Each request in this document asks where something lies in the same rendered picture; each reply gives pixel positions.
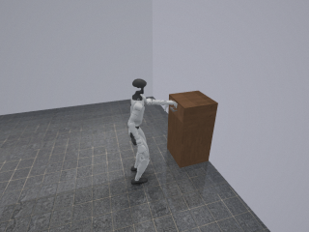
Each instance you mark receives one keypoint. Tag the robot thigh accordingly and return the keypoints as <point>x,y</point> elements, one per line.
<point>142,134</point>
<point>144,143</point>

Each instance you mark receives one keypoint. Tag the robot left hand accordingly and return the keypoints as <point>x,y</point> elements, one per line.
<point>170,102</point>

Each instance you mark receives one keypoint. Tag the right robot thigh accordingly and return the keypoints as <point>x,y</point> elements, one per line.
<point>144,143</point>

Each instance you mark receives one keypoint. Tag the left robot upper arm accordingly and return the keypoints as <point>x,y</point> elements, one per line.
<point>146,101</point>

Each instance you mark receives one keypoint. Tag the robot right forearm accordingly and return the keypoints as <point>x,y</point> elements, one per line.
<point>135,133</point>

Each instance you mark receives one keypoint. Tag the robot right hand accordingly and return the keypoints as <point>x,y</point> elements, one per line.
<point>142,149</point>

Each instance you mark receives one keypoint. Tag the left robot thigh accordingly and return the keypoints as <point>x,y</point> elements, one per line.
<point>142,134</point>

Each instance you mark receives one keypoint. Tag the robot left forearm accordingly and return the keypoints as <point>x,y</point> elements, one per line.
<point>158,102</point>

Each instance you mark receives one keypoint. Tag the drawer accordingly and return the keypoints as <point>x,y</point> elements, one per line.
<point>179,112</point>

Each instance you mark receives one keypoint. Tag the cabinet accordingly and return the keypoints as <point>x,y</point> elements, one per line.
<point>189,142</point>

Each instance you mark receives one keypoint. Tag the right robot upper arm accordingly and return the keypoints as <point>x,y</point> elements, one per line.
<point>135,112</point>

